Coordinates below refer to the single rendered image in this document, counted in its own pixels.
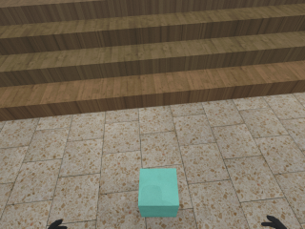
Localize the right robot hand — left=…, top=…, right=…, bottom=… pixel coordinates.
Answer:
left=261, top=215, right=287, bottom=229

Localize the carton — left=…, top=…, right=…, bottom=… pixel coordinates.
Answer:
left=138, top=168, right=179, bottom=218

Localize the left robot hand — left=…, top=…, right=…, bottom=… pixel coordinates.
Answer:
left=48, top=219, right=68, bottom=229

